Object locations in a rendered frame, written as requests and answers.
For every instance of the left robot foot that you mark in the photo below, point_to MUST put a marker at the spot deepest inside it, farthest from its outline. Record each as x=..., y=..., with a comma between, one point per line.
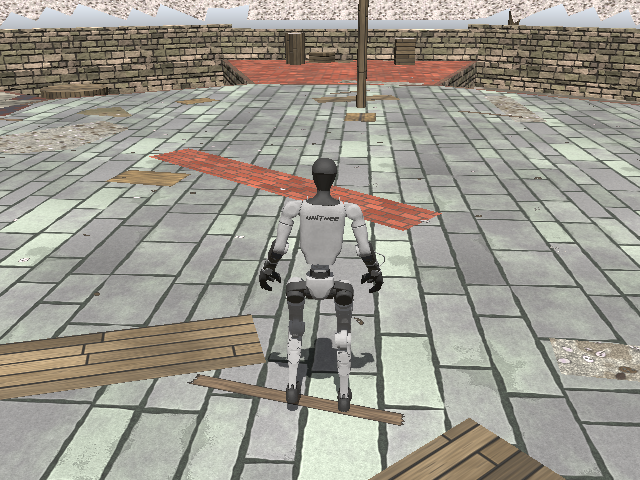
x=291, y=394

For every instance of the robot right thigh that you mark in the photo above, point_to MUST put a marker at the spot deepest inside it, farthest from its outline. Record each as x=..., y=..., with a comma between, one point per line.
x=343, y=294

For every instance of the right robot hand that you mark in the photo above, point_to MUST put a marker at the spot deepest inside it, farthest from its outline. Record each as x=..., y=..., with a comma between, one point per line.
x=378, y=280

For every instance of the left robot forearm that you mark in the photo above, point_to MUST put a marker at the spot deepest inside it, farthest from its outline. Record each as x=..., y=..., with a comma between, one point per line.
x=271, y=260

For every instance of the left robot hand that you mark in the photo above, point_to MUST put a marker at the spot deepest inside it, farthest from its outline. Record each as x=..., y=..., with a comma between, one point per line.
x=264, y=277

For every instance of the right robot forearm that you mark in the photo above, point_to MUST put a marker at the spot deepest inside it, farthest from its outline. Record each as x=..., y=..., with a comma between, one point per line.
x=372, y=263

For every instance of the robot left upper arm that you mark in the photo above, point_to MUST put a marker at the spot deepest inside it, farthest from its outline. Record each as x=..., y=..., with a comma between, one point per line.
x=290, y=210

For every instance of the robot right upper arm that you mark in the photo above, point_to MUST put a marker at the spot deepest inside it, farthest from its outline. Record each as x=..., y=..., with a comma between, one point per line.
x=353, y=212

